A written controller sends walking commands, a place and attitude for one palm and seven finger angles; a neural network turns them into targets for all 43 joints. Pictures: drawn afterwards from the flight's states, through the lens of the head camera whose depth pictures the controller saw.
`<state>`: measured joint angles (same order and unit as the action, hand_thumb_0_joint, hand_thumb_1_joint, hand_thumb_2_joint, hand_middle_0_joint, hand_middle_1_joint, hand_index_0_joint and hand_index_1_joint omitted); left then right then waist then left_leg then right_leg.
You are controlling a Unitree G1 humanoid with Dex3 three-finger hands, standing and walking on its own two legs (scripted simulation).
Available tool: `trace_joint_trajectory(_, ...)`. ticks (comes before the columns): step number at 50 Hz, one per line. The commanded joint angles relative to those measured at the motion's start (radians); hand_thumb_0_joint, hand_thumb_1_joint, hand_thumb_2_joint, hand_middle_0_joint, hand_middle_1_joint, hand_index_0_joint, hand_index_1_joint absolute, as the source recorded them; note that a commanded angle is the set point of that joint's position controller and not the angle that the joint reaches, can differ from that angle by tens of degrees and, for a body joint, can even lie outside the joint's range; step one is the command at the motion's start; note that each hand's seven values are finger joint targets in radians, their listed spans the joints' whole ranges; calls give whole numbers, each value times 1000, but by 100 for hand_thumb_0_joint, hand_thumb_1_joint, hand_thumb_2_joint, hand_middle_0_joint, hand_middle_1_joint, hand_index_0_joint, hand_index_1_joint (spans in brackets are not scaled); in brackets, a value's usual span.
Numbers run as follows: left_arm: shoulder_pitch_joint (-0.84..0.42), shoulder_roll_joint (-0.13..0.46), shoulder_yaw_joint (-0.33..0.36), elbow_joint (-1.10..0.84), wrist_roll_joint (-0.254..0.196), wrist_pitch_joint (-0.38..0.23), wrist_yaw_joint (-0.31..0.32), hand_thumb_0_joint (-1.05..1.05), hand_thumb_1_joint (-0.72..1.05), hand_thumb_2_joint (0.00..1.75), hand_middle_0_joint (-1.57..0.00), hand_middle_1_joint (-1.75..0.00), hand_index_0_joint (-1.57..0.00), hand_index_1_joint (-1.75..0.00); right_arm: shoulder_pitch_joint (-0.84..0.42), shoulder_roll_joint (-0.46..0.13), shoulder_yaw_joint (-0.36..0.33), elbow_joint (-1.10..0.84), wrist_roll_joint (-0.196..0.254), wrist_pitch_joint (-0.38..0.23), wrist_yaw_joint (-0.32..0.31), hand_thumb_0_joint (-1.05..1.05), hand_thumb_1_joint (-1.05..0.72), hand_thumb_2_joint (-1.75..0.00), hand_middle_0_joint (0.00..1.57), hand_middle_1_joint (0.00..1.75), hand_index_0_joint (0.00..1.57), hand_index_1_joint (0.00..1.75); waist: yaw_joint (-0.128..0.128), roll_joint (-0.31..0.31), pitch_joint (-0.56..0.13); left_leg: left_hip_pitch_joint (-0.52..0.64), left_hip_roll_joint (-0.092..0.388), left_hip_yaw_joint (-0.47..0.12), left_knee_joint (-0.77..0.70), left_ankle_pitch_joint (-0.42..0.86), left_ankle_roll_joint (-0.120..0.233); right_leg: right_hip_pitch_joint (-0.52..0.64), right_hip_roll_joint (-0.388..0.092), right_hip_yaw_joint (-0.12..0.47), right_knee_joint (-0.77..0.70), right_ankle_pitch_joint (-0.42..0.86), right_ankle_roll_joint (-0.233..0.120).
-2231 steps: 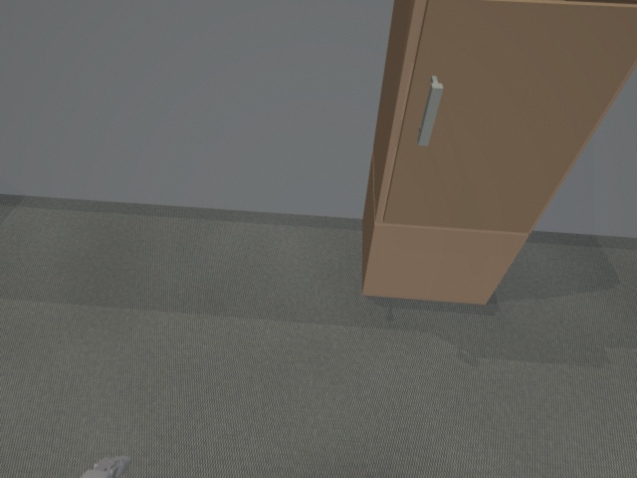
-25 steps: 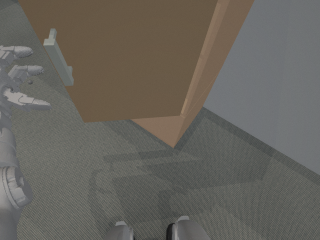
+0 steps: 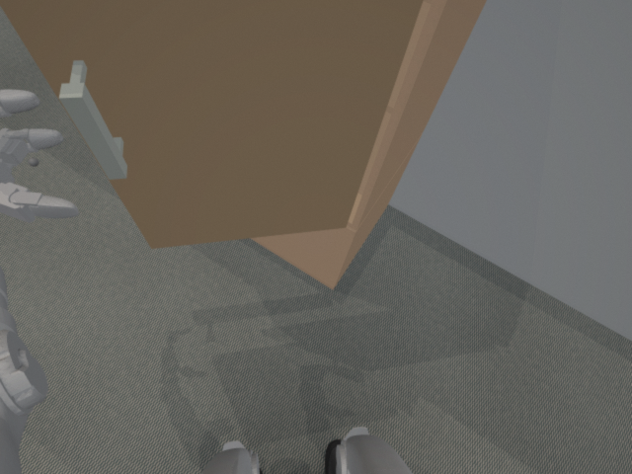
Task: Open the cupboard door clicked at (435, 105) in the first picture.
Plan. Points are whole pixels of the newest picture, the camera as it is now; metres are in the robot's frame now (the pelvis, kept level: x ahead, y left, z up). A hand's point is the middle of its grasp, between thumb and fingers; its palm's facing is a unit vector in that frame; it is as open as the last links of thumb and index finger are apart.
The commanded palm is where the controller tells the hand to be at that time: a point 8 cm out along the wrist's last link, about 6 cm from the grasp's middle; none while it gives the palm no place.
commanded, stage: move the hooked fingers beside the handle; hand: left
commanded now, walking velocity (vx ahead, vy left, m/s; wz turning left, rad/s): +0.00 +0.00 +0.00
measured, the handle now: (99, 124) +0.52 +0.24 +0.08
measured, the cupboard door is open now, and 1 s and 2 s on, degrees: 42 42 42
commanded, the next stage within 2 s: slide the fingers in behind the handle in 1.68 s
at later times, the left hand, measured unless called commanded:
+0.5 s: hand (45, 162) +0.46 +0.28 +0.09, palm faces +0.14 -0.99 -0.02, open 14.0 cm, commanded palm +0.43 +0.33 +0.08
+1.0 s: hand (30, 157) +0.46 +0.30 +0.09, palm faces +0.11 -0.99 +0.02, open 14.0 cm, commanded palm +0.43 +0.34 +0.08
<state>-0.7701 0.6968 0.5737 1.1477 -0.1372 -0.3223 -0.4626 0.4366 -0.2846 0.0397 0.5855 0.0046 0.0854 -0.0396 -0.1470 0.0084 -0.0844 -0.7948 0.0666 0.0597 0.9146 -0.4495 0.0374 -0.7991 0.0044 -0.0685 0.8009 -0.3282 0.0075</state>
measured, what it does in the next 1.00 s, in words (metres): stands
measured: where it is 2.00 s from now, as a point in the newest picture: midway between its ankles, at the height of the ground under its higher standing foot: outside the picture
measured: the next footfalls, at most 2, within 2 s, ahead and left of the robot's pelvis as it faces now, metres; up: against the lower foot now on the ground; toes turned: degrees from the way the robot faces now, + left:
none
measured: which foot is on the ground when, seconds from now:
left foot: down 0.00-1.00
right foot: down 0.00-1.00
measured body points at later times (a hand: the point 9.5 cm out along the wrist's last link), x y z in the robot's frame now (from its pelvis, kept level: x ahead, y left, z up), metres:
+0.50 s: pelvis -0.01 -0.01 +0.00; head +0.10 +0.02 +0.43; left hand +0.44 +0.33 +0.10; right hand +0.03 -0.28 -0.11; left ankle -0.01 +0.09 -0.69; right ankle +0.02 -0.13 -0.69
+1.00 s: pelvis -0.01 +0.00 +0.00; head +0.11 +0.03 +0.43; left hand +0.45 +0.35 +0.09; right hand +0.00 -0.28 -0.10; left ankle -0.01 +0.09 -0.69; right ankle +0.02 -0.13 -0.69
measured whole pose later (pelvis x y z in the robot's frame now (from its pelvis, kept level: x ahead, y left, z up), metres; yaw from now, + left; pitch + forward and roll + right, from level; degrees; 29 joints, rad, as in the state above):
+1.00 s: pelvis -0.01 +0.00 +0.00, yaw +0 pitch +19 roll -4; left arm -0.81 0.71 0.58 1.16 -0.14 -0.34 -0.46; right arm 0.42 -0.29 0.04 0.59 0.01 0.08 -0.05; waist -0.16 0.00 -0.08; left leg -0.82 0.07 0.04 0.94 -0.45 0.03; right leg -0.82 0.01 -0.08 0.82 -0.33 0.00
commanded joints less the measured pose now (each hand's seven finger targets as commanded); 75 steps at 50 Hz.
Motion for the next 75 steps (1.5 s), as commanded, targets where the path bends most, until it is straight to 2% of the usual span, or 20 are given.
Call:
trace_joint_trajectory(1,-359,308,39,-310,-57,-106,11,0,-50,30,-30,-120,-30,-120,125,-190,-81,-60,-1,-21,-11,0,-90,-90,20,30,20,30,37,206,-484,416,-14,-101,-88,641,-33,187,55,15,-31,324,-29)
trace_joint_trajectory(9,-393,147,-106,-228,-40,-61,23,0,-50,30,-30,-120,-30,-120,102,-185,-72,-40,3,-29,-18,0,-90,-90,20,30,20,30,4,177,-338,384,-18,-125,-121,496,-34,103,44,-2,-51,197,-33)
trace_joint_trajectory(15,-457,240,-22,-252,-33,-106,85,0,-50,30,-30,-120,-30,-120,90,-188,-68,-41,-3,-42,-21,0,-90,-90,20,30,20,30,25,148,-431,370,-26,-125,-110,467,-40,156,37,8,-26,215,-32)
trace_joint_trajectory(20,-445,308,0,-173,11,-113,96,0,-50,30,-30,-120,-30,-120,82,-186,-55,-49,-1,-43,-21,0,-90,-90,20,30,20,30,29,128,-397,258,-37,-100,-107,367,-21,214,33,28,-23,215,-30)
trace_joint_trajectory(22,-475,316,-20,-136,18,-94,83,0,-50,30,-30,-120,-30,-120,81,-189,-48,-51,4,-43,-26,0,-90,-90,20,30,20,30,6,98,-359,188,-42,-86,-107,296,-9,229,29,41,-37,201,-22)
trace_joint_trajectory(25,-475,376,18,-127,8,-92,51,0,-50,30,-30,-120,-30,-120,85,-196,-49,-55,5,-46,-35,0,-90,-90,20,30,20,30,16,126,-409,178,-44,-79,-100,287,-7,265,29,53,-34,211,-25)
trace_joint_trajectory(29,-500,313,-37,-133,-20,-102,2,0,-50,30,-30,-120,-30,-120,97,-194,-48,-49,6,-50,-38,0,-90,-90,20,30,20,30,-9,143,-421,207,-41,-81,-91,301,-4,230,35,52,-35,212,-26)
trace_joint_trajectory(33,-511,338,-29,-88,-28,-77,-23,0,-50,30,-30,-120,-30,-120,115,-206,-50,-28,8,-47,-42,0,-90,-90,20,30,20,30,-22,118,-391,172,-37,-85,-86,279,0,203,35,52,-43,186,-20)
trace_joint_trajectory(39,-489,425,35,-156,-17,-81,-18,0,-50,30,-30,-120,-30,-120,137,-209,-56,-38,0,-39,-40,0,-90,-90,20,30,20,30,18,191,-481,213,-39,-86,-76,362,-4,227,38,48,-18,235,-30)
trace_joint_trajectory(42,-467,399,31,-221,-18,-100,-4,0,-50,30,-30,-120,-30,-120,134,-201,-62,-45,-3,-32,-28,0,-90,-90,20,30,20,30,25,234,-515,296,-31,-91,-74,436,-14,197,44,34,-15,254,-30)
trace_joint_trajectory(44,-433,417,66,-226,-32,-104,7,0,-50,30,-30,-120,-30,-120,135,-206,-67,-52,-6,-33,-25,0,-90,-90,20,30,20,30,29,185,-512,284,-29,-94,-73,463,-11,228,50,31,-12,285,-33)
trace_joint_trajectory(47,-400,362,37,-211,-37,-83,4,0,-50,30,-30,-120,-30,-120,126,-199,-66,-54,0,-26,-20,0,-90,-90,20,30,20,30,28,212,-471,295,-29,-89,-84,464,-15,208,49,26,-23,280,-28)
trace_joint_trajectory(52,-337,352,28,-148,-32,-52,-9,0,-50,30,-30,-120,-30,-120,122,-202,-64,-66,3,-20,-21,0,-90,-90,20,30,20,30,27,122,-381,230,-31,-83,-96,423,-9,216,49,21,-30,274,-26)
trace_joint_trajectory(59,-478,226,-64,-275,-64,-119,-10,0,-50,30,-30,-120,-30,-120,112,-196,-68,-46,-2,-31,-22,0,-90,-90,20,30,20,30,-1,224,-425,425,-12,-135,-84,546,-49,73,54,-3,-18,208,-37)
trace_joint_trajectory(60,-454,219,-60,-263,-63,-115,-7,0,-50,30,-30,-120,-30,-120,114,-195,-71,-40,-4,-31,-21,0,-90,-90,20,30,20,30,7,224,-458,447,-11,-138,-79,566,-54,70,52,-2,-17,207,-34)
trace_joint_trajectory(64,-468,166,-94,-200,-58,-81,15,0,-50,30,-30,-120,-30,-120,109,-192,-66,-24,-4,-36,-22,0,-90,-90,20,30,20,30,-3,186,-392,401,-14,-151,-87,529,-54,50,45,-12,-17,179,-35)
trace_joint_trajectory(69,-475,307,-9,-187,-6,-70,74,0,-50,30,-30,-120,-30,-120,108,-196,-57,-42,-7,-34,-24,0,-90,-90,20,30,20,30,16,149,-413,302,-29,-131,-84,460,-37,125,37,2,-1,210,-33)
trace_joint_trajectory(71,-531,286,-35,-232,5,-95,84,0,-50,30,-30,-120,-30,-120,103,-186,-55,-42,-8,-36,-19,0,-90,-90,20,30,20,30,8,202,-459,349,-27,-129,-72,498,-46,117,39,7,4,227,-30)
trace_joint_trajectory(72,-505,325,-1,-231,8,-107,88,0,-50,30,-30,-120,-30,-120,104,-189,-56,-45,-10,-37,-18,0,-90,-90,20,30,20,30,27,197,-468,342,-26,-130,-71,497,-48,135,40,8,5,225,-33)
trace_joint_trajectory(75,-482,344,20,-234,-5,-126,76,0,-50,30,-30,-120,-30,-120,105,-193,-60,-48,-7,-38,-19,0,-90,-90,20,30,20,30,22,177,-512,347,-23,-122,-64,520,-42,172,46,16,4,259,-30)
